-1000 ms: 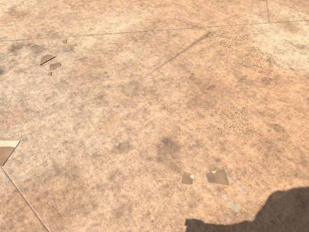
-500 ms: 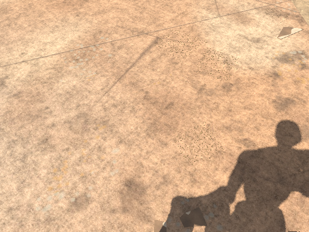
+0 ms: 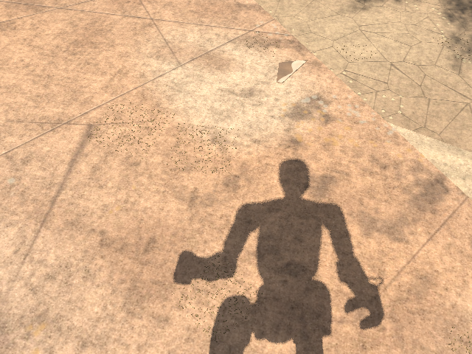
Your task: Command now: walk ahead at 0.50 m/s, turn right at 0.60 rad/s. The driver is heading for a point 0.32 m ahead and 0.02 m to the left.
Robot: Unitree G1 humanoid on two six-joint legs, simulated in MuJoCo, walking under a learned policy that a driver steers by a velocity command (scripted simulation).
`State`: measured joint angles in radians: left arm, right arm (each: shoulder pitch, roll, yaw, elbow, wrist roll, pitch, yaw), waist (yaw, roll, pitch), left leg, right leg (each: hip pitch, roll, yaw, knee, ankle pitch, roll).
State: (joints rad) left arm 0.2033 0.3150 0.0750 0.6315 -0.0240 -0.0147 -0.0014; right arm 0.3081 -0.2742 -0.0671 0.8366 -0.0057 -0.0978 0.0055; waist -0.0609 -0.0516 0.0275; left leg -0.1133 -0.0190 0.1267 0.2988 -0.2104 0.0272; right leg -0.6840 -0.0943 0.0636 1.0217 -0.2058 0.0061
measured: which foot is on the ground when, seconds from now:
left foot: down 0.00-0.22, up 0.24-0.62, down 0.64-1.00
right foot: up 0.00-0.22, down 0.24-1.00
